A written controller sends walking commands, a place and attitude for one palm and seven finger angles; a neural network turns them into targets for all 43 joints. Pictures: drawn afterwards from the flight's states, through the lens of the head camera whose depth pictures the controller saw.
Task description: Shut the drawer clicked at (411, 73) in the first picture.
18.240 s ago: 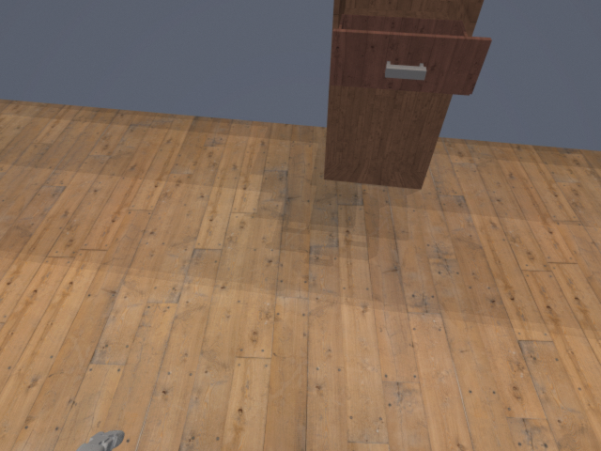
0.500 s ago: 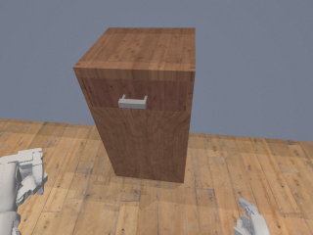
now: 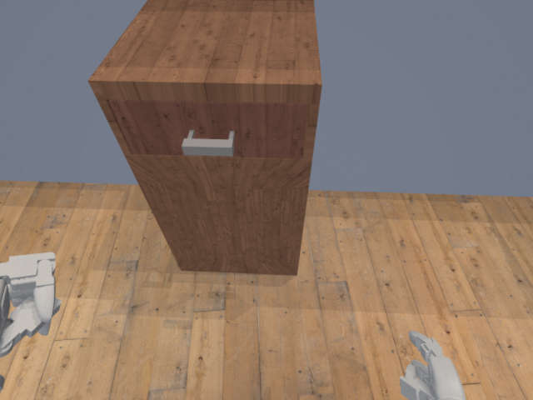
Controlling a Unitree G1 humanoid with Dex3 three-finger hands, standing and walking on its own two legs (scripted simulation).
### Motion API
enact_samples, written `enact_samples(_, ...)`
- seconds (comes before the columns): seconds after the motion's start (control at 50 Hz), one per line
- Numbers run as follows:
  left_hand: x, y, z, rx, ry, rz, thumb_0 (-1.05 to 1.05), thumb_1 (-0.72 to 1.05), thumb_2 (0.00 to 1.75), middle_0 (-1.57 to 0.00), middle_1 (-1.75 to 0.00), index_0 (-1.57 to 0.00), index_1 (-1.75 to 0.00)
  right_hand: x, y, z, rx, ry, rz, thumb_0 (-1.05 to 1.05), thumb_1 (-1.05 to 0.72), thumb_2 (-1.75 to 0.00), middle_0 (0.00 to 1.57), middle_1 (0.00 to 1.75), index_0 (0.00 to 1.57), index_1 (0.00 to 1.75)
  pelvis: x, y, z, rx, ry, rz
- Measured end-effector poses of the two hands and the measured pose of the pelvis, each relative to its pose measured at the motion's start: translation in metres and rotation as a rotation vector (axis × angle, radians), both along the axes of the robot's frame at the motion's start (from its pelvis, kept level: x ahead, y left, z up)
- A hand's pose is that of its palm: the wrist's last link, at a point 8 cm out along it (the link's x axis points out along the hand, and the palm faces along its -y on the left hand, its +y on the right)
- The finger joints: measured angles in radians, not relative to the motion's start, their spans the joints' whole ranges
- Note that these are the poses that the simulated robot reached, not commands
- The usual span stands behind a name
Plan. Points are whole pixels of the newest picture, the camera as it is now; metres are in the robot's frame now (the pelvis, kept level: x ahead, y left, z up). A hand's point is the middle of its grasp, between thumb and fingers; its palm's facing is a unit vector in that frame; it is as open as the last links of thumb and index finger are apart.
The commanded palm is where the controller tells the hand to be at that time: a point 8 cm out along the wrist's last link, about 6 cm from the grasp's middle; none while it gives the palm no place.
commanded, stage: step back with the hand held close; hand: left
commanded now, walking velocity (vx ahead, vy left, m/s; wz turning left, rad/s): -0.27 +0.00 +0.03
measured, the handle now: (210, 140) +0.65 +0.17 -0.02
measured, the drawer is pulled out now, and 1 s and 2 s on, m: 0.00 0.00 0.00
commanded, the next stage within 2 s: stop stepping back and stand still in 1.06 s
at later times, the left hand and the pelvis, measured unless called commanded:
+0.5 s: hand (3, 368) +0.13 +0.25 +0.15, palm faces +0.37 -0.77 -0.51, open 3.2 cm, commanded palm +0.06 +0.29 +0.17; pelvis -0.06 +0.00 -0.01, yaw +2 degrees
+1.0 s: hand out of the picture +0.08 +0.24 +0.16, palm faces +0.32 -0.82 -0.47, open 3.2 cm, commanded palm +0.02 +0.28 +0.17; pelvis -0.11 +0.00 -0.01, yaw -1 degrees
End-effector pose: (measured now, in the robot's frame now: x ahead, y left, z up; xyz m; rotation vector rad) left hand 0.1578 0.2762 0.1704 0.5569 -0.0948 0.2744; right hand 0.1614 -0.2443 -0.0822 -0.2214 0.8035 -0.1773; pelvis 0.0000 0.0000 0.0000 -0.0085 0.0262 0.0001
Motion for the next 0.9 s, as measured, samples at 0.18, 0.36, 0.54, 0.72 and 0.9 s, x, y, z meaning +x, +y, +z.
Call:
enact_samples(0.18, -0.026, 0.006, 0.003, 0.021, -0.061, 0.005, 0.01, 0.89, 0.89, -1.40, -1.60, -1.40, -1.60, -0.017, 0.013, 0.002, 0.007, -0.038, 0.023, 0.02, -0.91, -0.90, 0.20, 0.30, 0.20, 0.30, -0.026, 0.004, -0.005, -0.004, 0.002, 0.005)
enact_samples(0.36, -0.052, 0.009, 0.001, 0.018, -0.112, 0.001, 0.01, 0.89, 0.89, -1.40, -1.60, -1.40, -1.60, -0.039, 0.016, 0.004, -0.022, -0.057, 0.045, 0.02, -0.90, -0.90, 0.20, 0.30, 0.20, 0.30, -0.048, 0.006, -0.008, -0.024, 0.002, 0.019)
enact_samples(0.54, -0.072, 0.008, 0.006, 0.074, -0.168, 0.012, 0.01, 0.89, 0.89, -1.40, -1.60, -1.40, -1.60, -0.055, 0.010, -0.002, -0.027, -0.072, 0.059, 0.02, -0.90, -0.90, 0.20, 0.30, 0.20, 0.30, -0.064, 0.000, -0.016, -0.020, -0.012, 0.030)
enact_samples(0.72, -0.082, 0.006, 0.002, 0.006, -0.220, -0.039, 0.01, 0.88, 0.89, -1.41, -1.60, -1.40, -1.60, -0.080, 0.007, -0.002, -0.058, -0.027, 0.027, 0.02, -0.90, -0.90, 0.20, 0.30, 0.20, 0.30, -0.079, 0.007, -0.017, -0.036, -0.006, 0.036)
enact_samples(0.9, -0.101, 0.025, 0.014, 0.053, -0.210, -0.006, 0.01, 0.88, 0.89, -1.40, -1.60, -1.40, -1.60, -0.098, 0.023, 0.009, -0.048, -0.032, 0.058, 0.02, -0.90, -0.90, 0.20, 0.30, 0.20, 0.30, -0.091, 0.007, -0.005, -0.077, 0.056, 0.044)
